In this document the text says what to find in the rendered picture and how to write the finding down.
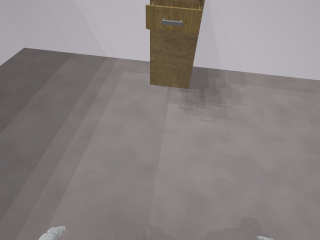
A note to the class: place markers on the drawer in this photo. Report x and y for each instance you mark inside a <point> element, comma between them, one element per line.
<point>174,10</point>

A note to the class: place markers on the cabinet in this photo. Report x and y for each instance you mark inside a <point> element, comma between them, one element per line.
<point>172,55</point>

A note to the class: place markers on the handle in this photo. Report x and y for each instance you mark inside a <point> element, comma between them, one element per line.
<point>171,22</point>

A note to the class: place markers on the robot left hand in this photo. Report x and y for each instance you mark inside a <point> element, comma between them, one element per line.
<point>53,233</point>

